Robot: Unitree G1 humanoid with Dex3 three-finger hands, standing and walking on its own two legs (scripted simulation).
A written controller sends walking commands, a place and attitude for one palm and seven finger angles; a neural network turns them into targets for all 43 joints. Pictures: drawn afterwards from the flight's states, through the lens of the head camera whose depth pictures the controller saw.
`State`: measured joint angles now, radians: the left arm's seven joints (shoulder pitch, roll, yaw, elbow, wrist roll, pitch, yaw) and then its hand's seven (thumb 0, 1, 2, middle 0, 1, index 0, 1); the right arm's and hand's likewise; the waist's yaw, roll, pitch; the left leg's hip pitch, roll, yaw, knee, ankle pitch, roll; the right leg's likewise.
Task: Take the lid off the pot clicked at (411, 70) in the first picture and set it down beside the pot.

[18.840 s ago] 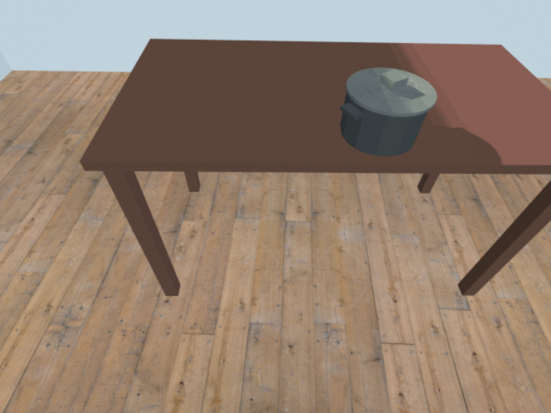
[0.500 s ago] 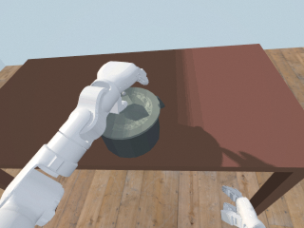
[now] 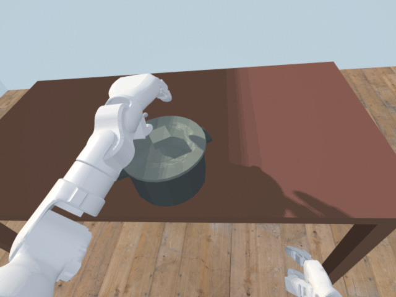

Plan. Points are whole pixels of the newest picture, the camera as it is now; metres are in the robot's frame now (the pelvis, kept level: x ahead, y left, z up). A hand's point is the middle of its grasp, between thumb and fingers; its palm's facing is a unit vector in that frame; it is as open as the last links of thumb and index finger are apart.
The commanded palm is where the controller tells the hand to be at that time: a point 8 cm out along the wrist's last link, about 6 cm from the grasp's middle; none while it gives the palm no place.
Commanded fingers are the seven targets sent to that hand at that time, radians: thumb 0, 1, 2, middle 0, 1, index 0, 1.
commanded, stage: move the open hand above the knob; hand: left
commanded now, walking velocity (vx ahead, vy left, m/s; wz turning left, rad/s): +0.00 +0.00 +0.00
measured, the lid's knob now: (160, 137) +0.43 +0.10 +0.11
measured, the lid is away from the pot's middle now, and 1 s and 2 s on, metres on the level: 0.00 0.00 0.00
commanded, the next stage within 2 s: none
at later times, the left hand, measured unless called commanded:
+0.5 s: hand (146, 120) +0.39 +0.11 +0.19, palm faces -0.04 -0.01 -1.00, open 9.9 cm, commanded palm +0.37 +0.12 +0.25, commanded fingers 0.00 -0.31 1.50 -0.86 -0.08 -0.86 -0.08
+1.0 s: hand (148, 127) +0.39 +0.11 +0.17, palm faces -0.11 -0.07 -0.99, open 9.9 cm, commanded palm +0.37 +0.11 +0.25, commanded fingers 0.00 -0.31 1.50 -0.86 -0.08 -0.86 -0.08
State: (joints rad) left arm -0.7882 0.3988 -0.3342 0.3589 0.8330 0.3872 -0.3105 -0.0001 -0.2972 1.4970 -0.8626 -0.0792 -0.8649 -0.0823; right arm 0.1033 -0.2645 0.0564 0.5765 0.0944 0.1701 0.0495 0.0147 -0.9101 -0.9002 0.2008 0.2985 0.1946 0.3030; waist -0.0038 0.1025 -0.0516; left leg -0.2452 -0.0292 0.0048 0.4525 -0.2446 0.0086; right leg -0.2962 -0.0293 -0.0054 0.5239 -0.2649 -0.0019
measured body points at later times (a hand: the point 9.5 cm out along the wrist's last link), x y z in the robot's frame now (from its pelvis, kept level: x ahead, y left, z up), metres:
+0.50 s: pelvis -0.01 +0.00 +0.00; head +0.00 -0.05 +0.45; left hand +0.39 +0.10 +0.25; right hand +0.21 -0.22 -0.10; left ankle -0.01 +0.12 -0.74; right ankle +0.00 -0.12 -0.74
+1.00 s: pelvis +0.00 +0.00 +0.00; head -0.01 -0.05 +0.45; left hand +0.39 +0.11 +0.23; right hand +0.20 -0.21 -0.11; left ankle -0.01 +0.12 -0.74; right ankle +0.00 -0.12 -0.74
